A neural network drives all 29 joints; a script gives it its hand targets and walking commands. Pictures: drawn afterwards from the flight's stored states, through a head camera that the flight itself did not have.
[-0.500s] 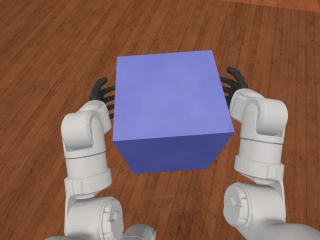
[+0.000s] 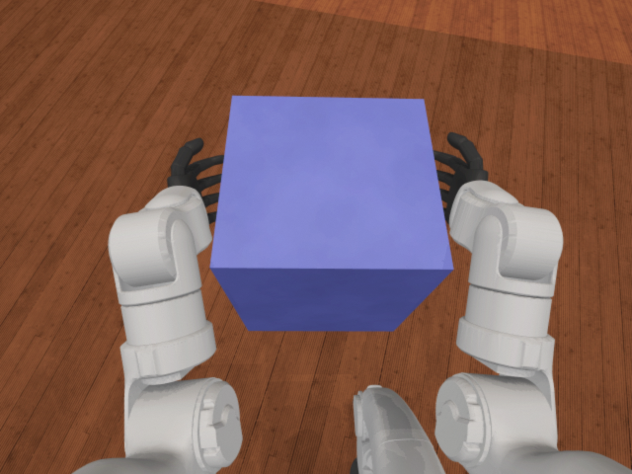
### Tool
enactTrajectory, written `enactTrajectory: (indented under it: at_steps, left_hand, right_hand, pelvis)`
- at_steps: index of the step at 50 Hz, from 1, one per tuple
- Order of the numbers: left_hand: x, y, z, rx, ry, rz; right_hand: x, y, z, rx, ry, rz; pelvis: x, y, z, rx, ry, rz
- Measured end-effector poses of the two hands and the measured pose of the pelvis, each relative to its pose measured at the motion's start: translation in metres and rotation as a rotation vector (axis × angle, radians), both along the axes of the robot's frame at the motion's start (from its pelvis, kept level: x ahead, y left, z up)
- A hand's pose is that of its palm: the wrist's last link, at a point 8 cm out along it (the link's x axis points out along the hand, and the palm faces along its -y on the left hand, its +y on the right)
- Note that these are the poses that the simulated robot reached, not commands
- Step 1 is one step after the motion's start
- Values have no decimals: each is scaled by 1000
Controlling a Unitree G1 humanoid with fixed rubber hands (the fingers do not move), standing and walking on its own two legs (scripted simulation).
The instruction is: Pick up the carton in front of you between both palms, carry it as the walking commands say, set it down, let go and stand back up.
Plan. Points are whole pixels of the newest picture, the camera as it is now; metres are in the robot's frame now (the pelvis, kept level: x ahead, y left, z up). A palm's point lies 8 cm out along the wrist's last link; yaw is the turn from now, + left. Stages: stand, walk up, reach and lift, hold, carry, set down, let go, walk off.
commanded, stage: carry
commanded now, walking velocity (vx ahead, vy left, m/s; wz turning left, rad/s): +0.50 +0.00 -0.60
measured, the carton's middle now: (324, 230) +0.38 -0.02 +0.07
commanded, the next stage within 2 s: none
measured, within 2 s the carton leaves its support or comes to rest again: neither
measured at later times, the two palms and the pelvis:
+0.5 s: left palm out of the picture +0.74 +0.06 +0.21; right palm out of the picture +0.69 -0.23 +0.21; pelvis +0.35 -0.02 +0.05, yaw -15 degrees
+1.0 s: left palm out of the picture +1.03 -0.19 +0.26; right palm out of the picture +0.86 -0.43 +0.26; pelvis +0.65 -0.11 +0.08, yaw -34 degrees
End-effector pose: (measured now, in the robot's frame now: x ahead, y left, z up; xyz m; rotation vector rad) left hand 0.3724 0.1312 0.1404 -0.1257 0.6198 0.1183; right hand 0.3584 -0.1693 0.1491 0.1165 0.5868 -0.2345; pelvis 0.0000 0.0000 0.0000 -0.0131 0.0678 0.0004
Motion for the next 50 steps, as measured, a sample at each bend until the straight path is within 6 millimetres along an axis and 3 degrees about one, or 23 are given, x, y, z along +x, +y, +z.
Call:
enactTrajectory:
  at_steps: [6, 11, 17, 22, 26, 30, 35, 38, 45, 50]
  left_hand:
    - [93, -11, 19, 9, -62, -35]
    - [172, -17, 17, 42, -16, -30]
    - [244, -22, 20, 45, 67, -35]
    - [320, -46, 51, 45, 5, -98]
    - [387, -75, 77, 43, -51, -182]
    - [453, -107, 87, 46, -66, -295]
    - [510, -162, 89, 29, 24, -438]
    - [538, -195, 97, 13, 30, -500]
    - [608, -270, 121, -8, -34, -585]
    - [661, -319, 117, 22, -32, -589]
  right_hand:
    - [88, -10, 23, -19, -59, -16]
    - [172, -17, 17, -9, -14, 12]
    - [248, -21, 19, 27, 65, 6]
    - [300, -44, 44, 37, 2, -68]
    - [338, -68, 64, 19, -52, -146]
    - [373, -91, 75, -19, -51, -247]
    - [385, -127, 78, -16, 43, -391]
    - [395, -151, 89, -17, 48, -464]
    - [448, -213, 121, -36, -13, -552]
    - [503, -265, 115, -28, -4, -545]
  pelvis:
    - [93, -5, -1, -14, 13, -51]
    - [178, -20, -3, -40, -18, -93]
    - [248, -29, 28, -27, -14, -172]
    - [308, -25, 47, -5, 3, -223]
    - [366, -16, 52, 9, 22, -274]
    - [430, -6, 48, 47, 10, -349]
    - [489, -7, 71, 37, 3, -418]
    - [520, -14, 84, 24, 4, -463]
    - [594, -53, 94, 7, 16, -553]
    - [650, -106, 83, -37, 1, -596]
